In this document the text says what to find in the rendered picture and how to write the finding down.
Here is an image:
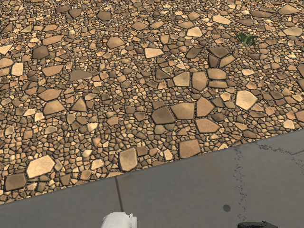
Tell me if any robot left thigh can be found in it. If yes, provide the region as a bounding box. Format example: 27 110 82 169
100 212 138 228

